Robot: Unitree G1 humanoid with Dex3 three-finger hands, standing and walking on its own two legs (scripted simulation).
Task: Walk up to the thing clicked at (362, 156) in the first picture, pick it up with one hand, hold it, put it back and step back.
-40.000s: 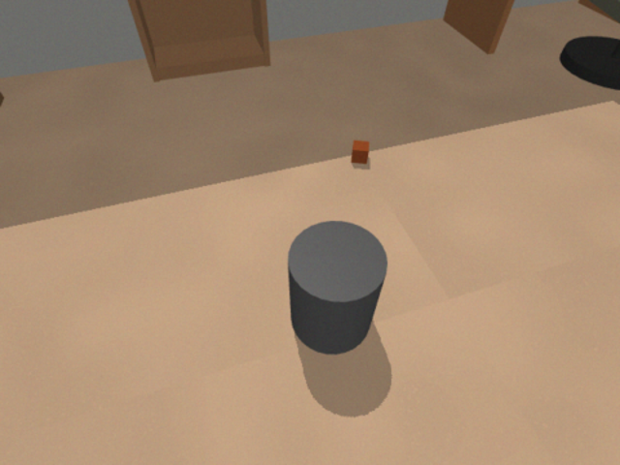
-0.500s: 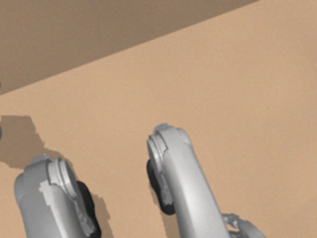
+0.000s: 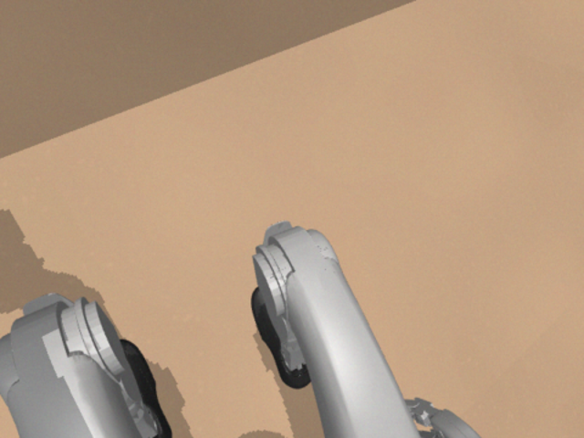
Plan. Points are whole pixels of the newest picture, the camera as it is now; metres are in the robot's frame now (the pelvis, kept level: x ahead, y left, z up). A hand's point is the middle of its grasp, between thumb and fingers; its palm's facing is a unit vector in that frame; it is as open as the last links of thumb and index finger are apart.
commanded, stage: lower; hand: left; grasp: from above
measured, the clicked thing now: out of the picture +0.47 +0.34 -0.20
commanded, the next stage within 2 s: rest in 0.06 s
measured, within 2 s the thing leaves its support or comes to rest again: rests again in 1.56 s
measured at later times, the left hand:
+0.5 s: hand out of the picture +0.47 +0.32 -0.20, palm faces -0.05 -0.45 -0.89, open 10.9 cm
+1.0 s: hand out of the picture +0.48 +0.32 -0.23, palm faces -0.05 -0.45 -0.89, open 10.9 cm
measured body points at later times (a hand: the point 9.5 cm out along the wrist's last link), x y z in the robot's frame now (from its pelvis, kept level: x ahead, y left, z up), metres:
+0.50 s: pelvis +0.00 +0.00 +0.00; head +0.30 +0.08 +0.33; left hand +0.48 +0.34 -0.15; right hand -0.02 -0.26 -0.06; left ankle +0.07 +0.14 -0.30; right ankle +0.10 -0.12 -0.30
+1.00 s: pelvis +0.00 +0.00 +0.00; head +0.30 +0.09 +0.32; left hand +0.48 +0.34 -0.17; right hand -0.03 -0.25 -0.05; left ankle +0.07 +0.14 -0.30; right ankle +0.10 -0.12 -0.30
